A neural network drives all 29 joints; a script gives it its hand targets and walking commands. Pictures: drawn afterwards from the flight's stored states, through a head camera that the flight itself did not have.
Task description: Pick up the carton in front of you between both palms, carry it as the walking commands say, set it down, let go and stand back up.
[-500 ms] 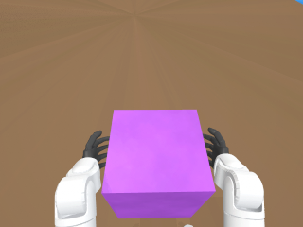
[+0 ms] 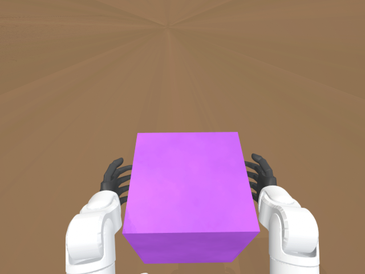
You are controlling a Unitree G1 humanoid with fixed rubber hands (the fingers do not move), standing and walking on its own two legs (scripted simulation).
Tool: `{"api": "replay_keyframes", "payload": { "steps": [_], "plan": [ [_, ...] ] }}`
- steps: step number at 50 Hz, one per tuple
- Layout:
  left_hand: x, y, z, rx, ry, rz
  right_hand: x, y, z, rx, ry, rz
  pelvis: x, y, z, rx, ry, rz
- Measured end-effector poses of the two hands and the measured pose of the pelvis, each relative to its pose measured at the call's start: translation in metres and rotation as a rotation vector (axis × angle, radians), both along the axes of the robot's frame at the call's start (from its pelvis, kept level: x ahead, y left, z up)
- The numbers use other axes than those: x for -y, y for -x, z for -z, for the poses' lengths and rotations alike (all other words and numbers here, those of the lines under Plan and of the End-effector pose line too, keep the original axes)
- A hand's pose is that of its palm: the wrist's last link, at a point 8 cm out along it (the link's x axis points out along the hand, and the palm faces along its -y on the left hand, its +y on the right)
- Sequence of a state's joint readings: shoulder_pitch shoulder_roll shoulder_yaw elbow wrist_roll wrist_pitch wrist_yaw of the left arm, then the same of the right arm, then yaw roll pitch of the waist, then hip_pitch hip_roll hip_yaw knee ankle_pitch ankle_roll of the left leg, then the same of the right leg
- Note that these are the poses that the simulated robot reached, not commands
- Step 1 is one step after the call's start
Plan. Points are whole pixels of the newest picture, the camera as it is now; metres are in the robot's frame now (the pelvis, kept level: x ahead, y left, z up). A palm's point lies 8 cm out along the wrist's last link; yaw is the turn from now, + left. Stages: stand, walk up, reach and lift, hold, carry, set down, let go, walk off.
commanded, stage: carry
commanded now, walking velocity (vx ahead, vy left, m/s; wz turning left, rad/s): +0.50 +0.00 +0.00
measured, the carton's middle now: (187, 202) +0.29 +0.00 +0.02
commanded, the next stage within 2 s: none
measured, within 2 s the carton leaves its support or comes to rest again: neither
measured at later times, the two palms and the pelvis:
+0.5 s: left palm (124, 94) +0.60 +0.17 +0.09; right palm (225, 89) +0.60 -0.13 +0.10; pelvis +0.33 +0.03 +0.00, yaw -2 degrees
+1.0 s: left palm (144, 44) +0.93 +0.14 +0.09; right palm (219, 42) +0.93 -0.16 +0.09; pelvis +0.67 +0.00 +0.00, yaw +0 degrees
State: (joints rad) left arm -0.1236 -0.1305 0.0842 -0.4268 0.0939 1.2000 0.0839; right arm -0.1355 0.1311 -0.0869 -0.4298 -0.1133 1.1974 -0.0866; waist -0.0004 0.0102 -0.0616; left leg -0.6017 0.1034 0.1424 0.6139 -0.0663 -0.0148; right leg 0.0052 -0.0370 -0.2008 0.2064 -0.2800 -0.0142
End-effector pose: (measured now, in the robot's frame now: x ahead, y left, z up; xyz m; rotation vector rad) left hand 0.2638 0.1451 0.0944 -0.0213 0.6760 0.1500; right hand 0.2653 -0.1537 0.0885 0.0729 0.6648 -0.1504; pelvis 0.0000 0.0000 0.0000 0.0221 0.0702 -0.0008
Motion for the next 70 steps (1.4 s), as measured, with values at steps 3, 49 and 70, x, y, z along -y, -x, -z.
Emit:
{"api": "replay_keyframes", "payload": {
  "steps": [3, 49, 70],
  "plan": [
    [-0.01, -0.05, 0.007, 0.016, 0.015, 0.01, -0.01, -0.047, 0.002, 0.016, 0.013, 0.011, -0.012, -0.05, 0.011, 0.007, 0.012, 0.01],
    [0.006, -0.652, 0.004, -0.016, -0.004, -0.002, 0.006, -0.653, 0.005, -0.015, 0.002, -0.005, 0.007, -0.654, -0.002, -0.003, -0.002, 0.001],
    [-0.021, -0.887, 0.017, -0.025, 0.067, 0.007, -0.021, -0.882, 0.0, -0.026, 0.051, 0.019, -0.02, -0.872, 0.0, 0.006, 0.029, 0.025]
  ]
}}
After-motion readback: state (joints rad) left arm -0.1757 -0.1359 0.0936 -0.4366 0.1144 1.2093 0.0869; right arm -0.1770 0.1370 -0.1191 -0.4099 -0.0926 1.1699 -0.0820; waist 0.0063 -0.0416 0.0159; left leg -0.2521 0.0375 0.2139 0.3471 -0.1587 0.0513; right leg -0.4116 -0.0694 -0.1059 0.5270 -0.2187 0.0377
